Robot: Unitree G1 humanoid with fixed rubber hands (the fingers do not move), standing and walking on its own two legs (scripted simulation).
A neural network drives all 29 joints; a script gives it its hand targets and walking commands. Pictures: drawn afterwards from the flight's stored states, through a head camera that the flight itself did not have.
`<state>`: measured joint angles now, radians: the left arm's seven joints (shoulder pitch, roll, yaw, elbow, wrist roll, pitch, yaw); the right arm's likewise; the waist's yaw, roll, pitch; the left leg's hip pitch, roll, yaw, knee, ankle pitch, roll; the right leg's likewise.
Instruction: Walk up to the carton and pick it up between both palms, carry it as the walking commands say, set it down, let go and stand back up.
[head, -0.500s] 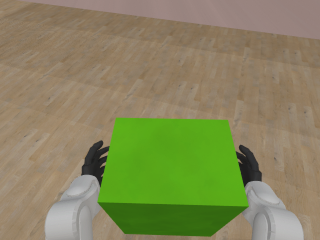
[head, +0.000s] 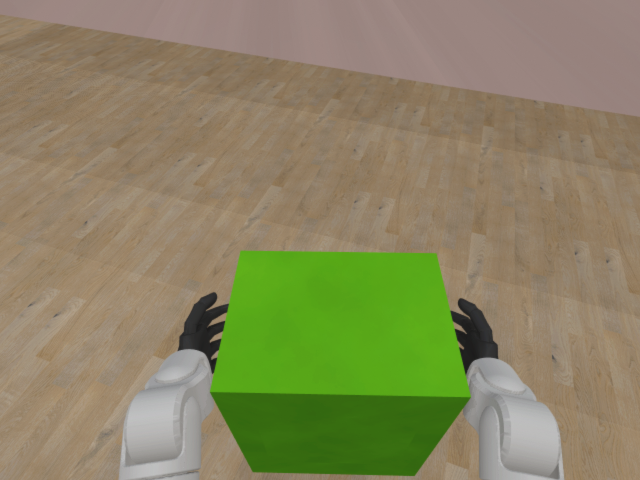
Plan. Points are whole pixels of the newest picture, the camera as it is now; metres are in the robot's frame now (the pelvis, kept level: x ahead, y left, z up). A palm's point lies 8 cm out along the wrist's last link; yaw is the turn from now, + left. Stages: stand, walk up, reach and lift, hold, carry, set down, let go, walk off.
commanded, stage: carry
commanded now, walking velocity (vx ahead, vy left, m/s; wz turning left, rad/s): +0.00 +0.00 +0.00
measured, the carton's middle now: (335, 373) +0.27 +0.00 -0.02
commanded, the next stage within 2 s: none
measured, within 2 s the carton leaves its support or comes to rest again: neither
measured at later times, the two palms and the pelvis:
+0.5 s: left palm (206, 391) +0.22 +0.15 +0.04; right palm (489, 397) +0.23 -0.17 +0.03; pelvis -0.03 -0.02 -0.01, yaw +1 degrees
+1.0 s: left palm (209, 446) +0.16 +0.13 +0.04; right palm (527, 463) +0.16 -0.19 +0.04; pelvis -0.10 -0.03 -0.01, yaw -1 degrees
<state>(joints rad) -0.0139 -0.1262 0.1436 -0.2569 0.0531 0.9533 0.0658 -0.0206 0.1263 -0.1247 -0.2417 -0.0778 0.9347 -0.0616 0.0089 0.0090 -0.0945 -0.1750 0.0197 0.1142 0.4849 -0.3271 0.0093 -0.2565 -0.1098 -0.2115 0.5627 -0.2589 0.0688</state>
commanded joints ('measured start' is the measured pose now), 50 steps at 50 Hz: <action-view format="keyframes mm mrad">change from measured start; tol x32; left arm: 1 -391 -537 -578 -171 -169 -96 -81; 50 -398 -550 -511 82 -91 -203 -131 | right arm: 1 -281 573 517 -102 181 -77 92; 50 -376 574 497 109 145 -198 148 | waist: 1 -15 67 -214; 50 4 43 -196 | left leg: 1 153 125 -48 47 1037 -30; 37 -135 146 -91 -127 66 -2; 50 -83 155 -73 -59 198 0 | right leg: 1 40 3 -38 12 430 17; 10 185 -63 -2 -29 696 -4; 50 34 -89 94 -150 104 -60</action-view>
